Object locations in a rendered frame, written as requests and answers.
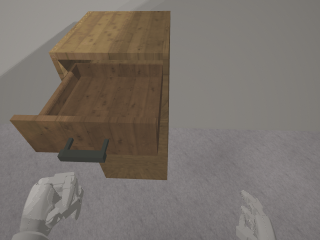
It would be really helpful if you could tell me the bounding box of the robot left hand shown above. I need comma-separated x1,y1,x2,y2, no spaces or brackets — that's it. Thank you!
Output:
19,172,84,236

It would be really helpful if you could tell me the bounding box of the handle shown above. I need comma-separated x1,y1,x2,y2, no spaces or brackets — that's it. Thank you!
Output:
57,137,109,163

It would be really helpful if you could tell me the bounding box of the robot right hand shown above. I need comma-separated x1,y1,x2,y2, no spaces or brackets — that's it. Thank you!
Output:
236,190,277,240

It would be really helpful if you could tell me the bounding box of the drawer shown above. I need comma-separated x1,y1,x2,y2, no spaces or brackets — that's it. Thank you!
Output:
10,63,163,156

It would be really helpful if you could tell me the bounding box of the cabinet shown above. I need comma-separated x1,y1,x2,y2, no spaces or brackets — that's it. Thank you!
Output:
48,11,171,180

